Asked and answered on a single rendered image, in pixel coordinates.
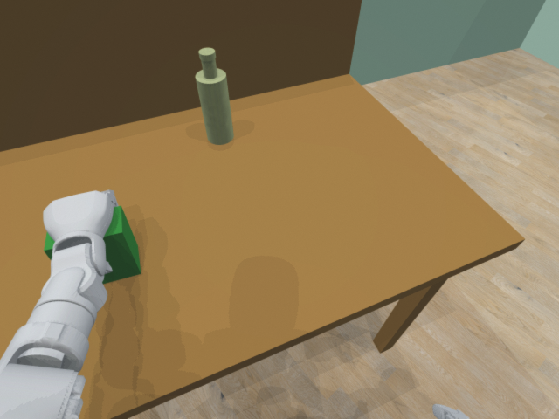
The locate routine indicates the sponge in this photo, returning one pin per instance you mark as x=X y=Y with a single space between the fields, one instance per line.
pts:
x=121 y=248

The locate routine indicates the table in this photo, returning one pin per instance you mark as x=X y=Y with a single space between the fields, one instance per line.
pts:
x=324 y=207

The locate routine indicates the left robot hand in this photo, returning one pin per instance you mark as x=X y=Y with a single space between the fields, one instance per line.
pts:
x=91 y=211

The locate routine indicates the robot left upper arm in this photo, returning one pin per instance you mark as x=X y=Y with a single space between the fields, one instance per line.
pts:
x=31 y=392

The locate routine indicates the robot left forearm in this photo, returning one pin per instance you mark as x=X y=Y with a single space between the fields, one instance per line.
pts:
x=56 y=334

